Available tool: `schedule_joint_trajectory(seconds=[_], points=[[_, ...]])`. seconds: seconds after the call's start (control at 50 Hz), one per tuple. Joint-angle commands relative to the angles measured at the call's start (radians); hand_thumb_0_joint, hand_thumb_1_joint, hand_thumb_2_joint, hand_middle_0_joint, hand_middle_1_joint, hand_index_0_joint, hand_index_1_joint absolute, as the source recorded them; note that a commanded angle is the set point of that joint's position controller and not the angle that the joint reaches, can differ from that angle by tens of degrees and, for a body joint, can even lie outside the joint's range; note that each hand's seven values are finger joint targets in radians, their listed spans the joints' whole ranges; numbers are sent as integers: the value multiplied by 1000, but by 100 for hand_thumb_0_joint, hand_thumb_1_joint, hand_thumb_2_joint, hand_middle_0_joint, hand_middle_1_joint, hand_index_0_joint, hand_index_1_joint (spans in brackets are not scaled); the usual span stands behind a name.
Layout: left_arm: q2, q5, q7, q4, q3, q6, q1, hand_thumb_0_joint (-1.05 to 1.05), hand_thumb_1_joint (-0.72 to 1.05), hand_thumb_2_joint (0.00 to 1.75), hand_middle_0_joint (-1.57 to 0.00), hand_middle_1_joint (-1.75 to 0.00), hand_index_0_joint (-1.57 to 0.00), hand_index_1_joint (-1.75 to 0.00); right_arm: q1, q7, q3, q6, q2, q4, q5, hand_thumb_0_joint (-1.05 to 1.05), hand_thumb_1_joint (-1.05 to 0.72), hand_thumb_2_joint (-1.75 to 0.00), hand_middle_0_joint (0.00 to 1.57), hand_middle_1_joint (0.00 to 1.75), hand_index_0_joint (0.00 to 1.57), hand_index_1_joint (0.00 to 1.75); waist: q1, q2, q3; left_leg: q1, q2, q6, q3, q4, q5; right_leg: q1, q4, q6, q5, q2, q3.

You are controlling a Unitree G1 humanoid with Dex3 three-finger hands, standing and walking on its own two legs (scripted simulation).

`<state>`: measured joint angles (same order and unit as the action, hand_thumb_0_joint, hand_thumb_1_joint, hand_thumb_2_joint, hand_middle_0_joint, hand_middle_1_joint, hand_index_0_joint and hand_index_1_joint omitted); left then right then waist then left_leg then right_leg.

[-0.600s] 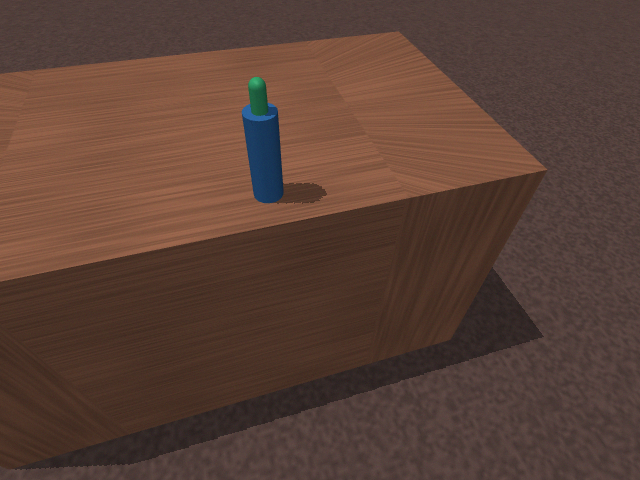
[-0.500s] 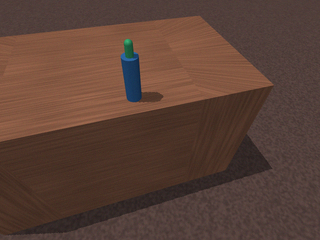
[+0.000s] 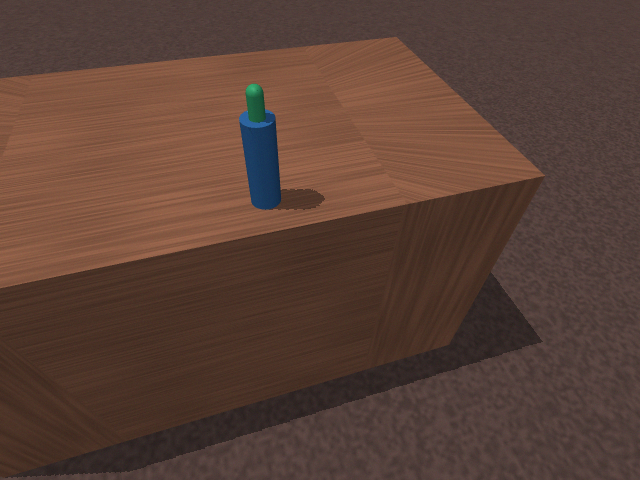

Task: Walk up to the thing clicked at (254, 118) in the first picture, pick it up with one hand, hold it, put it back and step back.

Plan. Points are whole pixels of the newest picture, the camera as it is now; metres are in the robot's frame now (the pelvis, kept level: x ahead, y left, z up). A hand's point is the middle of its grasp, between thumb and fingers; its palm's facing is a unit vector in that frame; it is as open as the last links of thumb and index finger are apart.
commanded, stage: stand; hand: right
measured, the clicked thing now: (260, 149) +0.61 +0.12 +0.08
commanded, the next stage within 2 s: walk up in 0.52 s
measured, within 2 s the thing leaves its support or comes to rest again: neither
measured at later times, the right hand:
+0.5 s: hand out of the picture +0.07 -0.25 -0.16, palm faces -0.02 +0.94 -0.33, open 7.4 cm
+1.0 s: hand out of the picture +0.15 -0.13 -0.16, palm faces -0.20 +0.92 -0.34, open 7.4 cm
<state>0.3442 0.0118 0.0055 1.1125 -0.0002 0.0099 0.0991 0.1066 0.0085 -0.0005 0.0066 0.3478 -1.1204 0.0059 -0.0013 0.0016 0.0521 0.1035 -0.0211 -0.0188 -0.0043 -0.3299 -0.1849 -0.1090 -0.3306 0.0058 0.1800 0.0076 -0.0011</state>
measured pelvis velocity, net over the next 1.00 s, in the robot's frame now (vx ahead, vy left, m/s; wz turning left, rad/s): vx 0.05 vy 0.13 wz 0.22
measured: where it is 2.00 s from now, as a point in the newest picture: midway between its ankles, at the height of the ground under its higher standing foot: outside the picture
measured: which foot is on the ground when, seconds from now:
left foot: down 0.00-0.54, up 0.56-0.82, down 0.84-1.00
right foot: down 0.00-0.86, up 0.88-1.00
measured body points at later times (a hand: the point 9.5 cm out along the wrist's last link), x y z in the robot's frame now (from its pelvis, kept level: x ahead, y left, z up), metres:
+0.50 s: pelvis +0.00 +0.00 +0.00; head +0.01 +0.00 +0.45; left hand +0.07 +0.30 -0.13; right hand +0.07 -0.30 -0.13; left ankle +0.00 +0.13 -0.75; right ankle +0.00 -0.11 -0.75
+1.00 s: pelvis +0.05 +0.13 -0.03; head +0.07 +0.14 +0.42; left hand +0.04 +0.49 -0.13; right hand +0.16 -0.18 -0.13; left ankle +0.08 +0.25 -0.75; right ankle +0.05 -0.02 -0.69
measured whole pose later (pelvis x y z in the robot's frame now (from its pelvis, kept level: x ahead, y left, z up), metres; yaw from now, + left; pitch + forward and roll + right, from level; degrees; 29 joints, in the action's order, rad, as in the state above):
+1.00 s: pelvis +0.05 +0.13 -0.03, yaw +12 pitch -3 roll +0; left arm 0.47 0.01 -0.02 0.95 -0.08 0.03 0.25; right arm 0.28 0.11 0.09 -0.04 0.39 -0.85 0.03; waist -0.03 -0.02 0.10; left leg 0.34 0.00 0.03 0.01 -0.65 -0.27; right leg -0.39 -1.06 0.04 0.51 -0.09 0.04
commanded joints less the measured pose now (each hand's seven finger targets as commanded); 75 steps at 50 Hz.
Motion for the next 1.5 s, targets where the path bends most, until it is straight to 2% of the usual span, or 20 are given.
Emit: schedule_joint_trajectory(seconds=[0.0, 0.48, 0.5, 0.54, 0.62, 0.7, 0.82, 0.86, 0.88, 0.96, 1.06, 1.12, 1.14, 1.18, 1.2, 1.22, 1.4, 1.44, 1.46, 1.48], points=[[215, -5, -16, -57, -37, 24, -35, 0, 90, 90, -20, -30, -20, -30, -40, -17, 38, 21, 199, 56, 3, 0, -90, -90, 20, 30, 20, 30, 2, -6, -59, 1, -102, 36, -85, 53, 105, -4, 60, 19, -109, -129, -94], [219, -1, -14, -61, -36, 22, -21, 0, 90, 90, -20, -30, -20, -30, -34, -17, 40, 23, 209, 59, 3, 0, -90, -90, 20, 30, 20, 30, 2, 1, -72, -16, -105, 40, -88, 58, 119, -3, 49, 22, -117, -131, -92], [374, -7, -38, -59, -122, 42, 124, 0, 90, 90, -20, -30, -20, -30, -7, 21, 102, -14, 301, 134, 46, 0, -90, -90, 20, 30, 20, 30, 57, 69, -86, 194, -24, 80, -84, -135, -40, 177, -21, 60, 119, -138, -100], [442, 22, -64, -75, -163, 50, 234, 0, 90, 90, -20, -30, -20, -30, -93, 50, 100, -47, 237, 227, 74, 0, -90, -90, 20, 30, 20, 30, 118, -89, -7, 508, -3, 50, -63, -539, -340, 172, 161, 219, 263, -465, -407], [346, 24, -67, -196, -147, 67, 33, 0, 90, 90, -20, -30, -20, -30, 85, 93, 142, -67, 254, 237, 64, 0, -90, -90, 20, 30, 20, 30, -17, -69, 35, 468, -109, 10, -145, -650, -206, 11, 151, 199, 190, -378, -187], [367, 31, -60, -229, -160, 77, 89, 0, 90, 90, -20, -30, -20, -30, 40, 117, 147, -61, 230, 299, 62, 0, -90, -90, 20, 30, 20, 30, 33, -130, 38, 406, -127, -10, -78, -485, -175, -9, 70, 200, 51, -344, -55], [335, 33, -52, -261, -140, 54, 104, 0, 90, 90, -20, -30, -20, -30, 273, 105, 189, -40, 281, 248, 52, 0, -90, -90, 20, 30, 20, 30, -99, 33, -100, -60, 12, 40, 94, -266, -153, -253, -405, 98, 138, -215, 136], [259, 2, -46, -314, -107, 50, 91, 0, 90, 90, -20, -30, -20, -30, 330, 89, 213, -30, 447, 283, 42, 0, -90, -90, 20, 30, 20, 30, -149, 444, -50, -24, -256, 228, -617, 158, -501, -543, -812, 32, 517, -7, 115], [320, 9, -51, -300, -112, 54, 83, 0, 90, 90, -20, -30, -20, -30, 284, 85, 216, -34, 473, 297, 24, 0, -90, -90, 20, 30, 20, 30, -113, 310, -9, 85, -321, 299, -712, 191, -656, -525, -872, 42, 489, -71, 6], [321, -9, -27, -223, -116, 63, 221, 0, 90, 90, -20, -30, -20, -30, 187, 60, 165, -16, 334, 363, 25, 0, -90, -90, 20, 30, 20, 30, -13, 173, 13, 155, -181, 245, -370, 46, -358, -401, -665, 36, 308, -138, 7], [275, 11, -28, -247, -114, 70, 252, 0, 90, 90, -20, -30, -20, -30, 190, 49, 150, -6, 309, 399, 28, 0, -90, -90, 20, 30, 20, 30, -2, 135, 17, 230, -207, 271, -330, -12, -65, -246, -436, 14, 219, -66, 47], [240, 19, -35, -247, -118, 72, 296, 0, 90, 90, -20, -30, -20, -30, 129, 29, 124, -10, 254, 414, 10, 0, -90, -90, 20, 30, 20, 30, 50, 65, -34, 354, -157, 197, -232, -157, 33, -3, -249, 29, 21, -24, 60], [254, 26, -38, -261, -123, 76, 297, 0, 90, 90, -20, -30, -20, -30, 146, 22, 104, -11, 204, 410, -2, 0, -90, -90, 20, 30, 20, 30, 66, 16, -44, 376, -109, 144, -206, -225, -57, 46, -164, 43, 10, -63, -6], [353, 33, -42, -313, -135, 84, 213, 0, 90, 90, -20, -30, -20, -30, 228, 8, 85, -22, 155, 385, -4, 0, -90, -90, 20, 30, 20, 30, 20, -179, 7, 437, 112, 38, -107, -534, -383, -48, 123, 144, 289, -404, -504], [387, 26, -40, -315, -140, 75, 176, 0, 90, 90, -20, -30, -20, -30, 230, -4, 115, -33, 251, 364, 4, 0, -90, -90, 20, 30, 20, 30, 14, -107, 6, 372, 68, 45, -133, -657, -431, -146, 95, 262, 314, -462, -536], [354, 19, -39, -322, -133, 73, 162, 0, 90, 90, -20, -30, -20, -30, 245, -7, 117, -35, 260, 347, 6, 0, -90, -90, 20, 30, 20, 30, 14, -97, 35, 378, 44, 37, -145, -690, -398, -157, 74, 272, 263, -432, -477], [282, 2, -15, -309, -106, 37, 113, 0, 90, 90, -20, -30, -20, -30, 231, -9, 95, 25, 192, 267, 1, 0, -90, -90, 20, 30, 20, 30, -12, -144, -98, 96, 69, 24, 59, -145, -18, -111, -295, 140, -341, -223, 9], [188, -13, -13, -322, -72, 19, 125, 0, 90, 90, -20, -30, -20, -30, 194, -25, 112, 48, 273, 282, 16, 0, -90, -90, 20, 30, 20, 30, 1, 37, -137, -19, -115, 81, -205, -91, 240, -263, -451, 49, -104, -143, 47], [195, -17, -16, -307, -72, 1, 127, 0, 90, 90, -20, -30, -20, -30, 131, -29, 117, 52, 358, 301, 7, 0, -90, -90, 20, 30, 20, 30, 11, 162, -116, 82, -307, 218, -456, -82, 287, -286, -450, 6, 248, -54, 41], [252, -11, -19, -280, -91, -9, 83, 0, 90, 90, -20, -30, -20, -30, 117, -28, 117, 52, 344, 291, -5, 0, -90, -90, 20, 30, 20, 30, -7, 118, -81, 151, -320, 282, -470, -89, 290, -226, -538, 10, 385, -71, -19]])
